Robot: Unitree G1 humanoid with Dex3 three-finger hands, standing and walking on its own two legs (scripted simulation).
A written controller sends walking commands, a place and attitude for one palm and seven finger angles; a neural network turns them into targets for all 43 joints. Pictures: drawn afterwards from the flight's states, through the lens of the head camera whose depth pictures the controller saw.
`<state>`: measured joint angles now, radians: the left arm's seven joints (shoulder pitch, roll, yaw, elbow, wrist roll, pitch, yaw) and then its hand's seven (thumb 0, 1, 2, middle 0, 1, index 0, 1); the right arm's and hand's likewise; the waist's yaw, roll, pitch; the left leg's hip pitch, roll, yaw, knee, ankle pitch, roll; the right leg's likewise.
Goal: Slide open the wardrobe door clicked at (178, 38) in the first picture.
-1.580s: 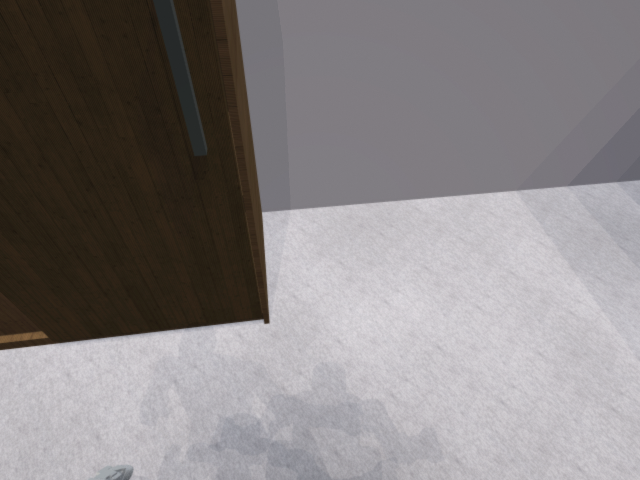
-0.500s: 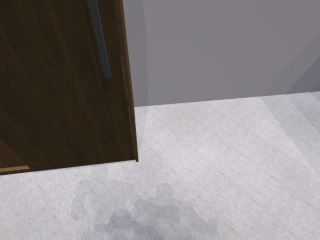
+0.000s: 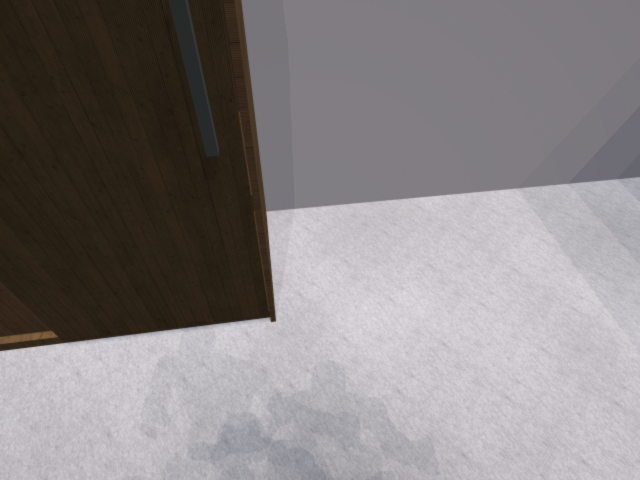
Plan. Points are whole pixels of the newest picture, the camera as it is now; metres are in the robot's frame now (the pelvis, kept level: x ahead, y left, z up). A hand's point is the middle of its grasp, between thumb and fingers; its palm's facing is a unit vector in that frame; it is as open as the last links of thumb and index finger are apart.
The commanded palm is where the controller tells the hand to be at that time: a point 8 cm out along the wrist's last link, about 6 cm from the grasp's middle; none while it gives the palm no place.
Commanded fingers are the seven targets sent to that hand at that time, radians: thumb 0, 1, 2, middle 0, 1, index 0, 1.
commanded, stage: turn to face it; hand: right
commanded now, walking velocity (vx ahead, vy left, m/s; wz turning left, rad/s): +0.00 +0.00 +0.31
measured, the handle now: (195, 67) +0.71 +0.26 +0.17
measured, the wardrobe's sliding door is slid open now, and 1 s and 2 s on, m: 0.00 0.00 0.00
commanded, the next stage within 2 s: take the last steps up to it in 0.38 s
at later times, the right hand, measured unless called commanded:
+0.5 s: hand out of the picture +0.06 -0.19 -0.18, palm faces -0.13 +0.97 -0.21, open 7.4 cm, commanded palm none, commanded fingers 0.00 -0.90 -0.90 0.20 0.30 0.20 0.30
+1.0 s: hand out of the picture +0.06 -0.15 -0.19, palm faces -0.16 +0.98 -0.14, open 7.4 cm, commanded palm none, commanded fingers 0.00 -0.90 -0.90 0.20 0.30 0.20 0.30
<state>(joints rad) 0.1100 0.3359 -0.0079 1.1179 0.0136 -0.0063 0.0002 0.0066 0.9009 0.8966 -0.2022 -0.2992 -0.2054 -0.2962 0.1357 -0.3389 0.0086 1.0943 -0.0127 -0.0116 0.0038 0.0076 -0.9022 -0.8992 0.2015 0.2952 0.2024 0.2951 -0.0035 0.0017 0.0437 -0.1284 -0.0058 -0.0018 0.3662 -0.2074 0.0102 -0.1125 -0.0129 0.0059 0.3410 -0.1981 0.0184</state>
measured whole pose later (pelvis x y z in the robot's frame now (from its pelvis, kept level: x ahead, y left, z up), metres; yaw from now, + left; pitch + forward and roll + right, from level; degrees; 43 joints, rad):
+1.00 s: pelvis +0.09 +0.03 -0.01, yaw +13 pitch +2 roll +2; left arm 0.13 0.20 0.05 0.97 0.03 -0.01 0.00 0.01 0.91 0.90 -0.20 -0.30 -0.20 -0.30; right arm 0.44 -0.16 -0.03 1.07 -0.04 -0.02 0.00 0.01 -0.90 -0.90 0.20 0.29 0.20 0.29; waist -0.04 0.02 0.02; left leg -0.10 -0.08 -0.02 0.41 -0.34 0.05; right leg -0.50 -0.09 -0.09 0.84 -0.35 0.02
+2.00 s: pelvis +0.27 +0.08 -0.03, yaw +16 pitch -1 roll +1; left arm 0.15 0.17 0.04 0.93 0.04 0.02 0.01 0.00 0.91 0.90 -0.20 -0.30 -0.20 -0.30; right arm 0.16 -0.23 -0.07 0.95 -0.03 0.07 -0.03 0.01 -0.90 -0.90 0.20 0.29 0.20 0.29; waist -0.01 0.06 0.05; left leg -0.50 0.07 0.01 0.83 -0.40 -0.03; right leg -0.31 -0.01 -0.07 0.70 -0.38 -0.04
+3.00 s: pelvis +0.24 +0.08 +0.00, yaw +18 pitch -1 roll +0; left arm 0.31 0.10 0.00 1.18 0.01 0.00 0.03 0.00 0.91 0.90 -0.20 -0.30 -0.20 -0.30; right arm 0.35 -0.09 0.01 1.17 -0.01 -0.01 -0.04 0.01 -0.91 -0.90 0.20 0.29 0.20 0.29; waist 0.01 0.01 0.02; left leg -0.13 -0.01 0.02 0.41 -0.27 0.02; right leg -0.20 0.01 -0.10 0.38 -0.16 -0.04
